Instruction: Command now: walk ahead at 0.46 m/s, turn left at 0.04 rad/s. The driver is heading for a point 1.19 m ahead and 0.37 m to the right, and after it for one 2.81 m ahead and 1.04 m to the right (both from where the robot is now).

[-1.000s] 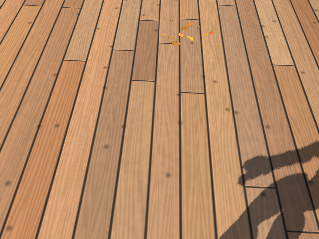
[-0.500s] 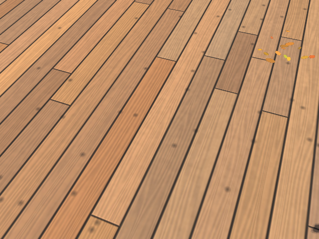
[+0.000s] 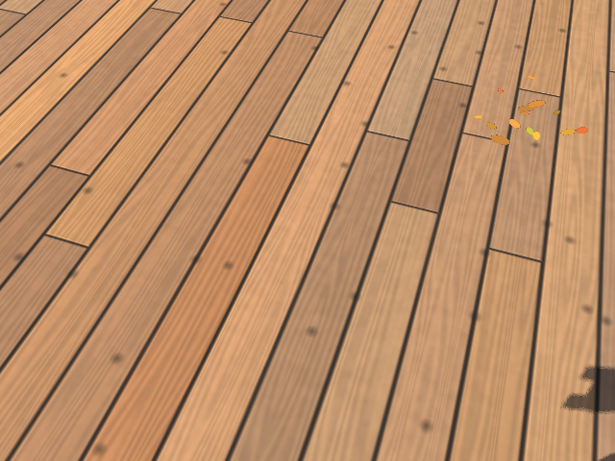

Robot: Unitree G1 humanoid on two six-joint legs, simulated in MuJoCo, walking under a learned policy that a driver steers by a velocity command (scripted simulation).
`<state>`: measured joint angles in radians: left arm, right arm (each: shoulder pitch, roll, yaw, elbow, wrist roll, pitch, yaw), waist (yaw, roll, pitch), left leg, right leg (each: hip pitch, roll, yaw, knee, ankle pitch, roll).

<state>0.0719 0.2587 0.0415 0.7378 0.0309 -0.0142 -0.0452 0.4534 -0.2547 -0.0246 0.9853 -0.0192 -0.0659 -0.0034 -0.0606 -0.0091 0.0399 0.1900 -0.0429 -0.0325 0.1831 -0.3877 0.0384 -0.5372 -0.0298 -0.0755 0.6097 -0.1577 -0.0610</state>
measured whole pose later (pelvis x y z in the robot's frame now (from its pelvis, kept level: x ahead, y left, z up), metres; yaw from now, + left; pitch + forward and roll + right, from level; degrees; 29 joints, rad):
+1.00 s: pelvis +0.55 +0.01 +0.01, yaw -10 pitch +0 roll +1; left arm 0.10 0.22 0.04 0.88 0.03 -0.01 -0.05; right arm 0.40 -0.19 -0.03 1.02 -0.02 -0.10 -0.02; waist -0.03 -0.04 0.05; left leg 0.08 -0.06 0.24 0.20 -0.29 0.06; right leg -0.63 -0.08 -0.07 0.73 -0.01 -0.06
